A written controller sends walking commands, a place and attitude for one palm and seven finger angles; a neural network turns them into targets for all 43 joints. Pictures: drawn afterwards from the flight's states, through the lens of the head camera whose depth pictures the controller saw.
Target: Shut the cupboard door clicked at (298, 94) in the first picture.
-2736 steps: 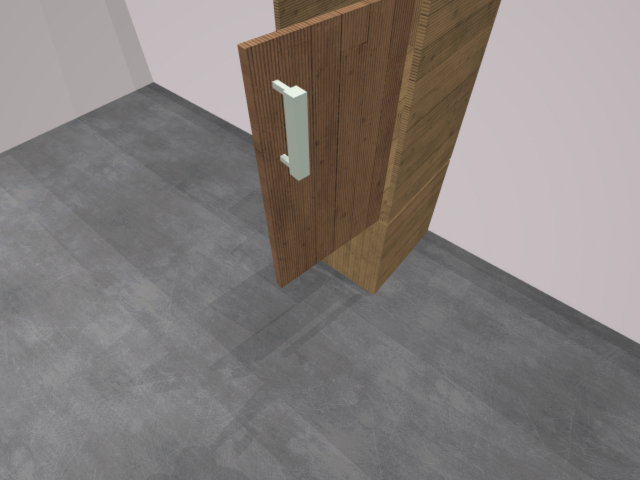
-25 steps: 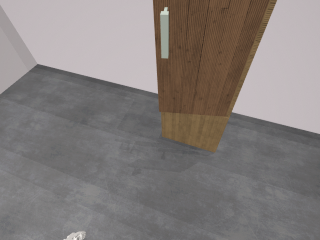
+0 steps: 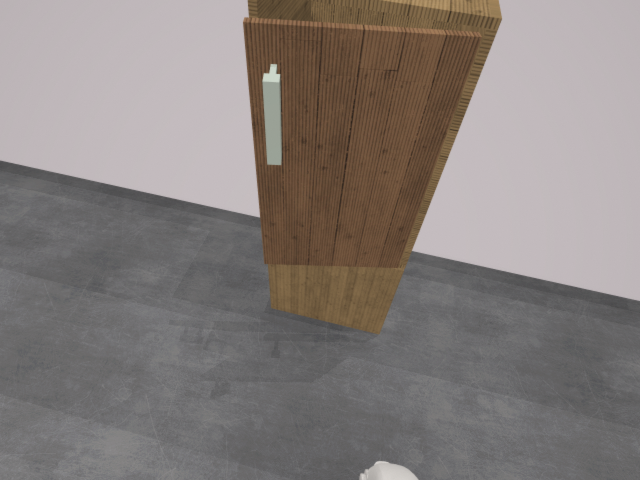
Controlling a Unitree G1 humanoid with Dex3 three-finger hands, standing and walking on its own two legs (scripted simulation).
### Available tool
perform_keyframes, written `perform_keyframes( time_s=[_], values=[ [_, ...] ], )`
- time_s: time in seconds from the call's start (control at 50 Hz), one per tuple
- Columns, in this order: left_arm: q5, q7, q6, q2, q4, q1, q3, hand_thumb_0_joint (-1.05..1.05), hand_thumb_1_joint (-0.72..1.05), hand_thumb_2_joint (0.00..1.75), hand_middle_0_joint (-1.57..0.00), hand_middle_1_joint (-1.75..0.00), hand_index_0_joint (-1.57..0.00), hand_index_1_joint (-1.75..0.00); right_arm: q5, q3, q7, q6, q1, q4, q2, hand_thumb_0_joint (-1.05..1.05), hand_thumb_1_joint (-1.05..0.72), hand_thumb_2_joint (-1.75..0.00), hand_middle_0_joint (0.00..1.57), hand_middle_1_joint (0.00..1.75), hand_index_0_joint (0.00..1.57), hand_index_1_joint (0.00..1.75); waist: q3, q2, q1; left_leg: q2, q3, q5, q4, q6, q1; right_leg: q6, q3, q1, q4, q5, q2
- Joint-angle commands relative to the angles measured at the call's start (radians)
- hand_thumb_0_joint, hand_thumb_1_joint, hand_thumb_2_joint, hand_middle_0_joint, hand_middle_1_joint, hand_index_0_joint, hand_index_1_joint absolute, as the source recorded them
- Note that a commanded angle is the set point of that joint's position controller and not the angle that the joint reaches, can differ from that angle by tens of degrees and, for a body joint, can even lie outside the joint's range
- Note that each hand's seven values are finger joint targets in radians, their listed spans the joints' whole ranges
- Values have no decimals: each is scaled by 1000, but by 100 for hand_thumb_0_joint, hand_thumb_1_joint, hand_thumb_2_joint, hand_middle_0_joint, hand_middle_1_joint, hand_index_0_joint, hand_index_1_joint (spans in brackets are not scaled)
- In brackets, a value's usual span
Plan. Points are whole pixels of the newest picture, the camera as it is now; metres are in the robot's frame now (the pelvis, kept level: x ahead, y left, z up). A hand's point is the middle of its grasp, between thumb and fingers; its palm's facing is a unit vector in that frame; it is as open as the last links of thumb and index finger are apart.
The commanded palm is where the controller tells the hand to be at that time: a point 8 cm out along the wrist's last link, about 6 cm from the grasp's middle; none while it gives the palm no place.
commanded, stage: take the last steps up to it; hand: left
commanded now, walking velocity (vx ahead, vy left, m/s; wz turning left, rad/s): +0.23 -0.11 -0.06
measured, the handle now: (274, 115) +0.64 +0.11 +0.11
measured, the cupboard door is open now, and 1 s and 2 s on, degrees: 14 14 14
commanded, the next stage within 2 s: come to a stop and stand still in 0.24 s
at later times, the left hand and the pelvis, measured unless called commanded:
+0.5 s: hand (267, 455) +0.19 +0.08 -0.18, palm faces +0.04 -0.98 -0.19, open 7.2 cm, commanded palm none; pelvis +0.16 -0.10 -0.01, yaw +0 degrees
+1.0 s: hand (237, 437) +0.21 +0.13 -0.18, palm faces +0.01 -0.97 -0.25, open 7.4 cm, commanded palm none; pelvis +0.17 -0.07 -0.02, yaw -1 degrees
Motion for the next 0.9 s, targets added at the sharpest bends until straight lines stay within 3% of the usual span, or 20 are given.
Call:
perform_keyframes(
  time_s=[0.0,0.06,0.12,0.14,0.16,0.18,0.2,0.24,0.28,0.4,0.44,0.48,0.56,0.62,0.7,0.78,0.82,0.84,0.86,0.88],
  values=[
    [-8,-1,-26,4,-91,-101,-11,0,90,90,-20,-30,-20,-30,-5,-60,-4,-13,59,-6,-179,0,-90,-90,20,30,20,30,87,192,-16,217,-96,112,-225,134,-21,10,-40,-27,-216,63,-34],
    [-10,2,-38,22,-87,-116,-9,0,90,90,-20,-30,-20,-30,-5,-69,4,-2,59,6,-184,0,-90,-90,20,30,20,30,74,206,-22,222,-90,110,-181,131,-27,-2,-73,77,-351,54,-11],
    [-8,8,-58,56,-28,38,2,0,90,90,-20,-30,-20,-30,3,-71,9,7,23,14,-195,0,-90,-90,20,30,20,30,-11,135,56,161,-32,187,11,81,-60,-23,-127,351,-522,105,54],
    [-6,17,-73,116,14,169,16,0,90,90,-20,-30,-20,-30,13,-65,17,4,21,16,-168,0,-90,-90,20,30,20,30,-75,30,117,104,24,181,213,50,-173,-52,-43,562,-584,71,-2],
    [-3,38,-87,225,57,286,38,0,90,90,-20,-30,-20,-30,25,-43,28,1,32,-4,-70,0,-90,-90,20,30,20,30,-140,-256,155,-39,60,-198,504,16,-398,-134,291,734,-697,58,-249],
    [-19,49,-83,246,59,283,33,0,90,90,-20,-30,-20,-30,31,-41,20,11,-1,-34,-79,0,-90,-90,20,30,20,30,-144,-246,138,-50,-56,-397,703,29,-428,-204,429,642,-807,42,-349],
    [-18,55,-83,215,42,192,24,0,90,90,-20,-30,-20,-30,28,-48,16,14,-28,-24,-82,0,-90,-90,20,30,20,30,-103,-297,109,-26,-133,-314,800,38,-461,-200,421,549,-837,29,-325],
    [-19,67,-77,103,7,41,-4,0,90,90,-20,-30,-20,-30,18,-48,12,16,-33,2,-87,0,-90,-90,20,30,20,30,-47,-141,40,26,-161,-170,790,32,-431,-195,232,438,-809,90,-266],
    [-14,74,-87,52,0,-5,-19,0,90,90,-20,-30,-20,-30,11,-37,16,26,5,24,-43,0,-90,-90,20,30,20,30,-54,-85,-5,27,-133,-133,668,20,-339,-186,92,359,-798,255,-228],
    [-19,84,-95,33,36,14,-44,0,90,90,-20,-30,-20,-30,22,1,11,33,-25,36,9,0,-90,-90,20,30,20,30,-55,-11,-8,-30,-109,-5,201,-6,-162,-176,54,370,-723,589,-199],
    [-32,91,-90,41,45,11,-50,0,90,90,-20,-30,-20,-30,27,-1,8,32,-15,50,-35,0,-90,-90,20,30,20,30,-82,-17,-13,-15,-146,308,26,5,-23,-106,30,354,-654,581,-163],
    [-30,107,-68,23,38,54,-51,0,90,90,-20,-30,-20,-30,23,-17,0,30,-57,30,-105,0,-90,-90,20,30,20,30,-49,60,17,88,-204,642,47,63,-2,-35,15,324,-636,394,-100],
    [-21,109,-43,59,30,78,-42,0,90,90,-20,-30,-20,-30,26,-29,-15,53,-117,0,-125,0,-90,-90,20,30,20,30,-30,157,24,91,-212,673,58,92,-7,-36,29,337,-587,393,-95],
    [-19,110,-40,75,10,94,-34,0,90,90,-20,-30,-20,-30,23,-45,-15,67,-125,-36,-142,0,-90,-90,20,30,20,30,-106,70,21,81,-200,622,110,84,14,-55,50,358,-569,463,-114],
    [-11,109,-34,104,-18,85,-22,0,90,90,-20,-30,-20,-30,21,-51,-8,81,-146,-65,-120,0,-90,-90,20,30,20,30,-106,-59,26,-8,-137,358,217,37,-76,-129,120,400,-576,691,-215],
    [-3,104,-26,112,-27,39,-20,0,90,90,-20,-30,-20,-30,25,-48,-1,97,-192,-74,-82,0,-90,-90,20,30,20,30,-10,-124,31,-71,-158,-165,370,9,-188,-226,144,345,-646,697,-294],
    [-5,99,-29,117,-28,7,-19,0,90,90,-20,-30,-20,-30,28,-42,2,90,-171,-55,-79,0,-90,-90,20,30,20,30,-5,-121,15,-62,-160,-86,233,8,-160,-190,99,360,-603,648,-245],
    [-12,96,-31,114,-23,8,-22,0,90,90,-20,-30,-20,-30,28,-39,4,82,-157,-39,-84,0,-90,-90,20,30,20,30,-22,-106,14,-52,-161,74,138,13,-102,-149,71,356,-575,587,-211],
    [1,110,-52,177,-100,100,-48,0,90,90,-20,-30,-20,-30,6,-37,12,45,-174,-153,-134,0,-90,-90,20,30,20,30,3,-6,6,-77,-182,164,97,26,-178,-64,103,469,-517,751,-159],
    [-9,119,-58,149,-115,102,-19,0,90,90,-20,-30,-20,-30,3,-47,9,20,-134,-148,-124,0,-90,-90,20,30,20,30,-168,91,21,-47,-151,292,89,31,-140,-65,100,510,-411,760,-192]
  ],
)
